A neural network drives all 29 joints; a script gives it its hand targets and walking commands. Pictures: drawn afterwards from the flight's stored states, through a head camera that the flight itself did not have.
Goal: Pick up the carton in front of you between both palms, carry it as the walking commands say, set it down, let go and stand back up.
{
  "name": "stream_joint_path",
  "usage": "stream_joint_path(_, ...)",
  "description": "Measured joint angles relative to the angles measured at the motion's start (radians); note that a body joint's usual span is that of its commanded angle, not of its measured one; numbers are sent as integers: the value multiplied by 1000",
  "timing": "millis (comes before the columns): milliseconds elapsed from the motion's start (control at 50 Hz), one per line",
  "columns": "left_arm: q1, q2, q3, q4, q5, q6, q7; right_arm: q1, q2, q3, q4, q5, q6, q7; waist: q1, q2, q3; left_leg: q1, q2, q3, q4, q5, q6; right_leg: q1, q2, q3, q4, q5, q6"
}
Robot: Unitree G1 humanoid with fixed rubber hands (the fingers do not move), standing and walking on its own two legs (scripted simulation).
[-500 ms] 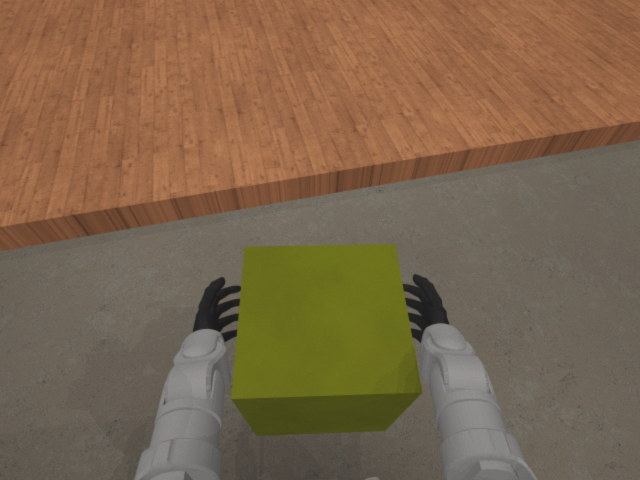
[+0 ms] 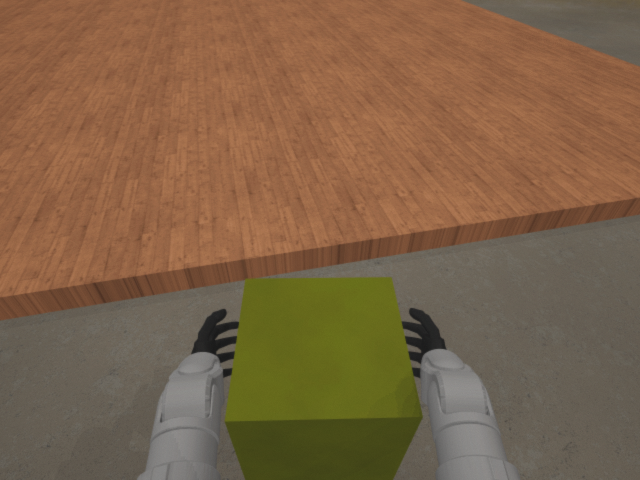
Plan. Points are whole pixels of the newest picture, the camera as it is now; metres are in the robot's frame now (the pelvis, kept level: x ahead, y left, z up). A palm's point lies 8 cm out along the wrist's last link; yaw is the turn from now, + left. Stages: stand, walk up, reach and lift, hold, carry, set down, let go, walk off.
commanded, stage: reach and lift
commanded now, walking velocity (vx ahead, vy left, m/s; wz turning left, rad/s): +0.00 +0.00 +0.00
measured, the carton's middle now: (319, 385) +0.30 +0.00 -0.05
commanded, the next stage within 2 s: hold in 0.82 s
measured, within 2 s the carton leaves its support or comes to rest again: neither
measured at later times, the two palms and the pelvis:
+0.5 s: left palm (206, 354) +0.30 +0.15 +0.03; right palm (433, 351) +0.30 -0.15 +0.03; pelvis +0.01 +0.00 +0.01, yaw +0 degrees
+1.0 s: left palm (200, 349) +0.29 +0.15 +0.06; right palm (437, 346) +0.29 -0.15 +0.05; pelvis +0.01 +0.00 +0.01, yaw +0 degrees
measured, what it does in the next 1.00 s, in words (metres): stands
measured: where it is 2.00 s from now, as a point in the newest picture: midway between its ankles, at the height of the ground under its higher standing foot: outside the picture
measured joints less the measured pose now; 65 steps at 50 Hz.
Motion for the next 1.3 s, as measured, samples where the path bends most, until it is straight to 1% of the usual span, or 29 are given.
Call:
stream_joint_path(160,-30,1,4,-13,1,0,-1,-30,-5,-2,-14,3,1,1,-1,-1,27,-6,2,3,2,6,-2,-5,1,-2,1,7,0)
stream_joint_path(280,-20,-2,2,-31,0,10,-3,-20,-1,0,-30,4,9,2,2,-1,23,17,7,5,-25,12,-2,17,0,-2,-25,14,-2)
stream_joint_path(600,51,7,-62,-116,-19,56,1,51,-6,57,-113,22,53,-2,2,-3,19,79,12,9,-85,20,2,79,-5,-3,-86,22,-4)
stream_joint_path(840,60,9,-76,-145,-25,88,3,61,-9,68,-142,27,82,-2,3,-3,20,103,12,12,-100,26,4,103,-8,-3,-101,28,-3)
stream_joint_path(980,85,14,-105,-216,-44,132,9,85,-14,99,-213,45,127,-10,6,-3,14,131,14,12,-123,38,4,131,-9,-4,-124,39,-3)
stream_joint_path(1120,51,7,-74,-181,-19,154,-6,49,-6,72,-178,23,151,1,6,-2,27,142,14,12,-115,40,3,143,-9,-7,-117,42,-4)
stream_joint_path(1300,27,1,-54,-171,-12,144,-9,25,-1,52,-169,16,142,4,4,-2,42,122,13,12,-92,38,2,124,-8,-11,-95,40,-3)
